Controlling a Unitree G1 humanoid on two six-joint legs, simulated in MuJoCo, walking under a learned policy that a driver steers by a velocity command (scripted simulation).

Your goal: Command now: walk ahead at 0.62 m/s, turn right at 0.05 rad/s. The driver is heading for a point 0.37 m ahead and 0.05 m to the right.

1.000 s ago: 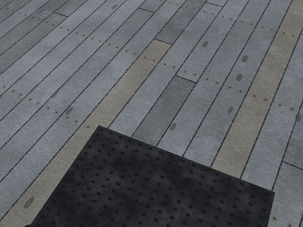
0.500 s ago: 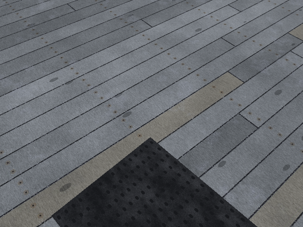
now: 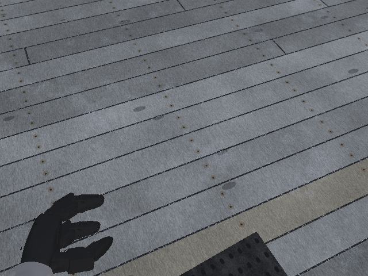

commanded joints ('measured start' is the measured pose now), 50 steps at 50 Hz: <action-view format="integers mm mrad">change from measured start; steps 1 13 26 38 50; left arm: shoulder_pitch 406 244 419 312 338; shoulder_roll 182 199 152 142 71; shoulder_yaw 74 76 44 45 20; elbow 68 77 130 186 248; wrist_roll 7 7 15 33 25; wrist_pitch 21 73 158 173 128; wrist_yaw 23 69 94 90 94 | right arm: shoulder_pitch -92 -266 -361 -338 -334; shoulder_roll -162 -60 -34 -47 -31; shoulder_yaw -38 30 23 13 -1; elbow -68 -204 -209 -133 -67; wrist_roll -34 -38 -38 -31 -20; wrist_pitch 7 -17 0 15 39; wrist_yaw -5 -1 32 33 9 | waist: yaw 277 44 122 77 93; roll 187 -18 152 -38 -9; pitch -250 -178 -203 -94 -60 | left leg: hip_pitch -295 -621 -308 -534 -401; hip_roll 130 -1 317 38 19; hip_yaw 54 84 -381 21 62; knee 574 603 74 105 223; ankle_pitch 1274 253 610 179 496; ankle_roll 0 -152 179 -27 -42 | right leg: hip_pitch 677 273 153 409 337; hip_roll -13 -131 -27 -98 -77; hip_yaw -11 310 197 145 139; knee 86 -136 493 19 -14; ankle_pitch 70 471 -728 -362 -285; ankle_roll -95 -250 97 -1 22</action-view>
